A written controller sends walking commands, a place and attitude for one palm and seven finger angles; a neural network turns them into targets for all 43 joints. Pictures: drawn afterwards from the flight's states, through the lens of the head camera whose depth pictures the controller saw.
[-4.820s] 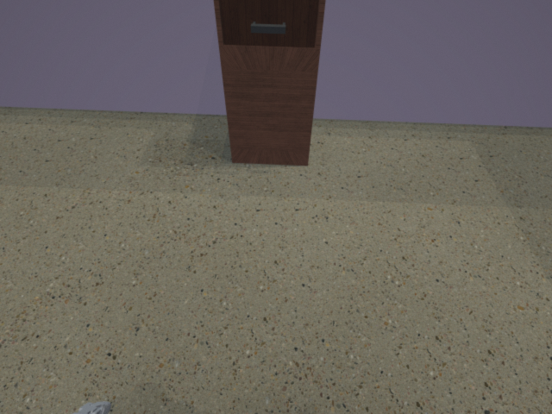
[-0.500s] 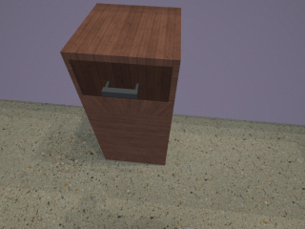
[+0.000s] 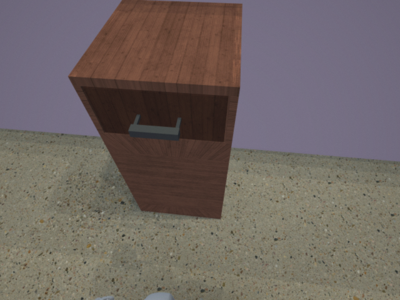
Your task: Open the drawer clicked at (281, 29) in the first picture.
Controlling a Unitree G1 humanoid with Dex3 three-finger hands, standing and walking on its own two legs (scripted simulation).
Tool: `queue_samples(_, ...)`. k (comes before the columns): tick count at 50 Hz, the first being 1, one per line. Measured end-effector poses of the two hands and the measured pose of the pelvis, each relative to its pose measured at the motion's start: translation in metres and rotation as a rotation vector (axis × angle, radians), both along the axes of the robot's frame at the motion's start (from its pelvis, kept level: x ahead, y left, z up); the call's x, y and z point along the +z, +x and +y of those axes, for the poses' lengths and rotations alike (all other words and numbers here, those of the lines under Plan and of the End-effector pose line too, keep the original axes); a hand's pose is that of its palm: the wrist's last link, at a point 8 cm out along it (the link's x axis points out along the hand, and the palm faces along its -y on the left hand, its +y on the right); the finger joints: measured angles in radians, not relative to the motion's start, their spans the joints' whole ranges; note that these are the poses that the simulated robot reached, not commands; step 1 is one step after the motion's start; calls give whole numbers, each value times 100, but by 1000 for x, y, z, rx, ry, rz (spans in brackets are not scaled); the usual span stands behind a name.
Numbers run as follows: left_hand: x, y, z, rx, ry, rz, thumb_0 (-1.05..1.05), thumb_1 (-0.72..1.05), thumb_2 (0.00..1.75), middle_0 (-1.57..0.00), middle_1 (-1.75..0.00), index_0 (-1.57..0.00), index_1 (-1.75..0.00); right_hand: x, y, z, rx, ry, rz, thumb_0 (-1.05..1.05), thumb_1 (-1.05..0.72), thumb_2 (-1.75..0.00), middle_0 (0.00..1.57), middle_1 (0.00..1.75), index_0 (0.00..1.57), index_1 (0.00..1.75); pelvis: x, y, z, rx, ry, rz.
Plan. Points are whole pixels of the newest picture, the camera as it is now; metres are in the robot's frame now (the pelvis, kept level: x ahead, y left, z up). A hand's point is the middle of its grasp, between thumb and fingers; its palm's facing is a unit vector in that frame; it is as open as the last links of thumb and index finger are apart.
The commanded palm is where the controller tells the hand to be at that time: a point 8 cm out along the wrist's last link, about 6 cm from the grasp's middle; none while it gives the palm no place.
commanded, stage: come to a stop and stand still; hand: left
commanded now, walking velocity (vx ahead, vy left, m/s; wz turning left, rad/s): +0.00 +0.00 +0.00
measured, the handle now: (156, 126) +0.54 +0.16 -0.03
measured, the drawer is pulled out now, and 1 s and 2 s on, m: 0.00 0.00 0.00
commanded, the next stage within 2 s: look again from close up in 1.82 s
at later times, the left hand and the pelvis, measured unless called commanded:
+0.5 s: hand out of the picture -0.02 +0.19 -0.17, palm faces -0.01 -0.97 -0.22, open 7.4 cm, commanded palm none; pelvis -0.03 +0.02 +0.00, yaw -2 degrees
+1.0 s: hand out of the picture -0.04 +0.14 -0.17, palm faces +0.02 -0.99 -0.17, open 7.4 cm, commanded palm none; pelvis -0.03 -0.01 +0.00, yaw -1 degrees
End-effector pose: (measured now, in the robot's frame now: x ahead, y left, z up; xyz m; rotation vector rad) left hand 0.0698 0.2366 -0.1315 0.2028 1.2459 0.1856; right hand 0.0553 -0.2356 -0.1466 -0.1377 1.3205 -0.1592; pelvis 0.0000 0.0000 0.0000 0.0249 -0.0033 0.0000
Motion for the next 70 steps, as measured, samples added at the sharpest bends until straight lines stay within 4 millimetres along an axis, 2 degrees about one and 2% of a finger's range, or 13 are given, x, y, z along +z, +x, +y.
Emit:
queue_samples(3, -13, -13, 19, 12, -11, 22, 0, 91, 90, -20, -30, -20, -30, 2, 4, 9, 12, -33, -46, 0, -91, -90, 19, 30, 20, 29, -7, -3, 14, -1, -30, -4)
queue_samples(6, -20, -26, 34, 31, -22, 46, 0, 91, 90, -20, -30, -20, -30, 8, -2, 21, 30, -50, -52, 0, -91, -90, 19, 30, 20, 29, -8, -7, 24, -6, -25, -12)
queue_samples(13, -12, -60, 43, 45, -32, 116, 0, 91, 90, -20, -29, -20, -30, 15, -16, 41, 35, -39, -30, 0, -92, -90, 20, 30, 20, 29, 3, -12, 34, -14, -20, 6)
queue_samples(17, -9, -76, 35, 30, -28, 158, 0, 91, 90, -20, -29, -20, -30, 9, -24, 41, 10, -13, -37, 0, -92, -90, 20, 30, 20, 29, 2, -15, 32, -24, -6, 8)
queue_samples(22, -5, -89, 17, 7, -22, 170, 0, 91, 90, -20, -29, -20, -30, -2, -44, 33, -34, 18, -23, 0, -93, -90, 20, 30, 20, 29, 1, -22, 25, -31, -6, -8)
queue_samples(28, -5, -95, -5, -3, -44, 150, 0, 91, 90, -20, -29, -20, -30, -4, -79, 25, -44, 30, 37, 0, -93, -90, 20, 30, 20, 29, 3, -28, 14, -30, -10, -24)
queue_samples(36, -9, -106, -22, 7, -64, 158, 1, 92, 90, -20, -29, -20, -30, -3, -126, 22, -61, 42, 150, 0, -92, -90, 19, 30, 20, 29, 3, -33, 0, -24, -15, -27)
queue_samples(43, -10, -114, -35, 21, -81, 184, 0, 91, 90, -20, -29, -20, -30, -3, -146, 24, -73, 55, 209, 0, -91, -90, 19, 30, 20, 29, 3, -31, -6, -19, -16, -21)
queue_samples(50, -11, -117, -45, 33, -91, 198, 0, 91, 90, -20, -29, -20, -30, -4, -138, 26, -71, 66, 203, 0, -91, -90, 19, 30, 20, 29, 3, -26, -11, -17, -16, -16)
queue_samples(61, -11, -109, -52, 48, -89, 196, 0, 91, 90, -20, -29, -20, -30, -6, -95, 20, -39, 62, 132, 0, -92, -90, 20, 30, 20, 29, 2, -13, -16, -14, -13, -9)
queue_samples(70, -11, -99, -52, 51, -76, 197, 0, 91, 90, -20, -29, -20, -30, -6, -73, 5, -27, 36, 111, 1, -92, -90, 19, 30, 20, 29, 1, -2, -20, -14, -9, -7)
